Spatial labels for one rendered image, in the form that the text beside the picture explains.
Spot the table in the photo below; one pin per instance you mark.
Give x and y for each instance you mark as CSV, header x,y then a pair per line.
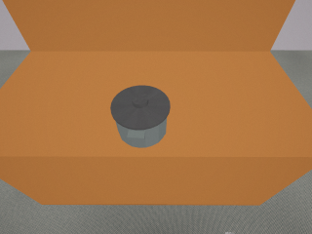
x,y
238,131

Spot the knob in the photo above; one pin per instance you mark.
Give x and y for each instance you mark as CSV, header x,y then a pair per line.
x,y
140,100

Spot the pot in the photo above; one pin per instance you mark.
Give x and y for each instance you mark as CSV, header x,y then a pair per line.
x,y
142,138

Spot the lid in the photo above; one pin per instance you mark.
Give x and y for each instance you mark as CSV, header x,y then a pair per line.
x,y
139,119

